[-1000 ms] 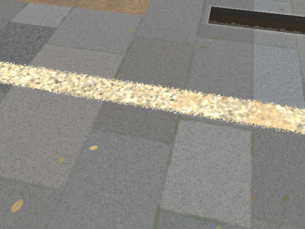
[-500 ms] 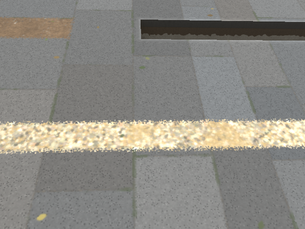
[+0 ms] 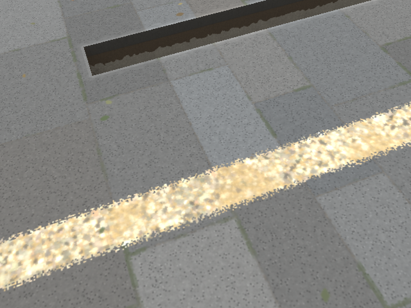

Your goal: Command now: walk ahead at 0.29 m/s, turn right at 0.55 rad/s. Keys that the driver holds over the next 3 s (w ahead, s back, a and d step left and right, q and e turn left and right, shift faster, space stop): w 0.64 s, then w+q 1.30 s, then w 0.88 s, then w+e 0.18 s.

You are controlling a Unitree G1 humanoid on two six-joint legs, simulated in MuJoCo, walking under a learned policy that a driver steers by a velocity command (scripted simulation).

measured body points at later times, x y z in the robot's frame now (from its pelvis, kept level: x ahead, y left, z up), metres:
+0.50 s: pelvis +0.15 +0.04 +0.01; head +0.16 +0.06 +0.46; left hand +0.30 +0.29 -0.11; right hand +0.15 -0.23 -0.11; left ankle +0.11 +0.14 -0.74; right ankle +0.17 -0.09 -0.68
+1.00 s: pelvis +0.40 -0.03 +0.01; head +0.42 -0.05 +0.46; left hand +0.44 +0.23 -0.11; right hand +0.48 -0.30 -0.13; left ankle +0.44 +0.12 -0.66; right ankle +0.37 -0.10 -0.74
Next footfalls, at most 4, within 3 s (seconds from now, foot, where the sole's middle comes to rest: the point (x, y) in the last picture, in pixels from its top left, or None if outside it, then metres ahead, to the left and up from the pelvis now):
0.32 left None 0.15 0.14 -0.77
0.74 right None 0.41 -0.11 -0.77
1.28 left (204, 235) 0.70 0.08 -0.77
1.80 right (219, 155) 1.05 0.02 -0.77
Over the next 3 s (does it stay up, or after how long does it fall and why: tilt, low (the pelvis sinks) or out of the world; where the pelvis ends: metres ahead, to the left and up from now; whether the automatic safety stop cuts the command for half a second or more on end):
stays up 1.35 0.40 0.01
